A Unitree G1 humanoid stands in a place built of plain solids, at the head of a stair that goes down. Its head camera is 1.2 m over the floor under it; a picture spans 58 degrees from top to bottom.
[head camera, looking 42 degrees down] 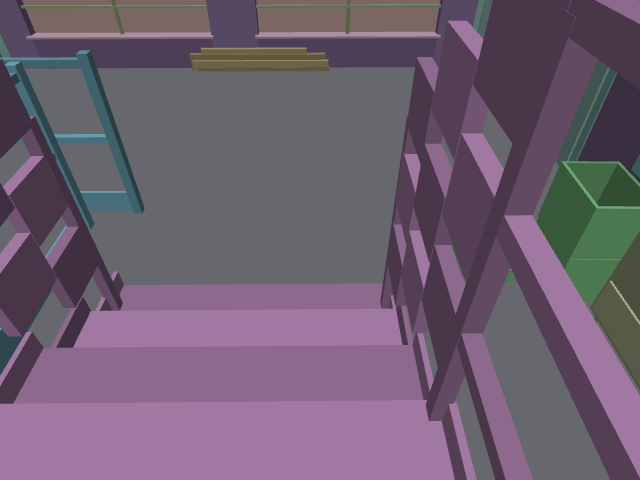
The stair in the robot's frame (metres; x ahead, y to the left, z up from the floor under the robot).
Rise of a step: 0.16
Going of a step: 0.30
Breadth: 1.40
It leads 1 degrees to the left of straight ahead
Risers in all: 4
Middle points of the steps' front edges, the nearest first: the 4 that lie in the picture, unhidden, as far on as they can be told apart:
0.63 0.33 0.00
0.93 0.34 -0.16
1.23 0.34 -0.32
1.53 0.34 -0.48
